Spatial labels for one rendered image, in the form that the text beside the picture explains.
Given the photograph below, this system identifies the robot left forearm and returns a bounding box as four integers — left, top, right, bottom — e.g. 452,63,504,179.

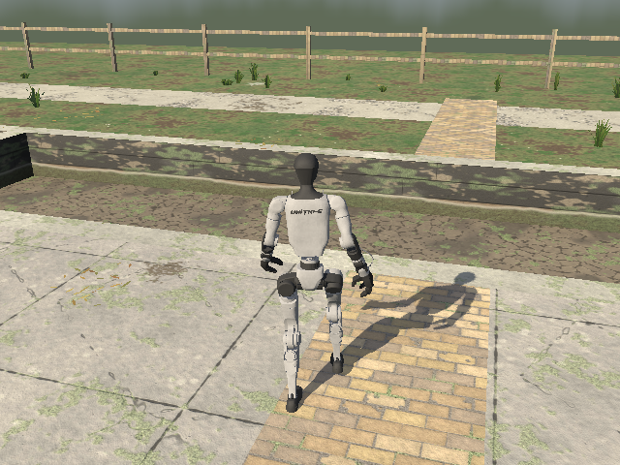
261,232,275,262

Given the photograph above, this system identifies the right robot upper arm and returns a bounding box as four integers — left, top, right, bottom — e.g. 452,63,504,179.
327,195,355,249

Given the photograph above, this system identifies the right robot hand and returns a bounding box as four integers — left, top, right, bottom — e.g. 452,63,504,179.
352,271,374,297

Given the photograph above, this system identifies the left robot hand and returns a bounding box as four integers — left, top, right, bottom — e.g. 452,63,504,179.
261,257,283,273

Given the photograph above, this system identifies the left robot upper arm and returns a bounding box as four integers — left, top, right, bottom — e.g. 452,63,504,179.
263,196,288,247

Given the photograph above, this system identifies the humanoid robot head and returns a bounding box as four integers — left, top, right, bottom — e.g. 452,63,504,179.
291,153,323,200

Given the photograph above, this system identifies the robot torso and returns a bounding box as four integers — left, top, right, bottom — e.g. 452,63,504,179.
285,190,330,291

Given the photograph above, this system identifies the robot right forearm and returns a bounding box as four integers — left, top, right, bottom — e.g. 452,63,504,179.
347,233,370,277

